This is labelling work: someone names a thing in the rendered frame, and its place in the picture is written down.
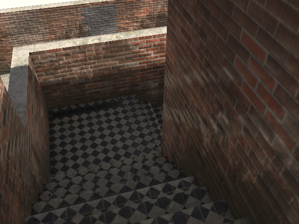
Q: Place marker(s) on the stairs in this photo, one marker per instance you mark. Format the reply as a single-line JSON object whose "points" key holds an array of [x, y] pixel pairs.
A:
{"points": [[142, 190], [154, 118]]}

